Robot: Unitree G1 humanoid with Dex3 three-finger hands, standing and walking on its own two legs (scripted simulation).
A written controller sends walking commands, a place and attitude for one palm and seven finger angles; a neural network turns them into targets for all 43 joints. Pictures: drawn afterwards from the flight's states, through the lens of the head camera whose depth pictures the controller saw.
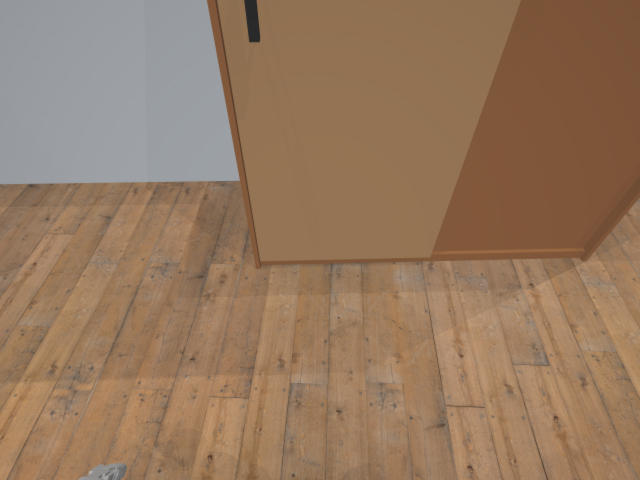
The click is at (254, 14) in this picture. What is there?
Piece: wardrobe's sliding door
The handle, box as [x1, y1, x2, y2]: [244, 0, 259, 41]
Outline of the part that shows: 244,0 249,41 259,41 256,0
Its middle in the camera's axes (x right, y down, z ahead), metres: -0.15 -0.53 +0.80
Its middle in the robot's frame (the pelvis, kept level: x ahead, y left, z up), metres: +0.97 +0.20 +0.24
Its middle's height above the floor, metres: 1.01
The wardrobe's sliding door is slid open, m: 0.00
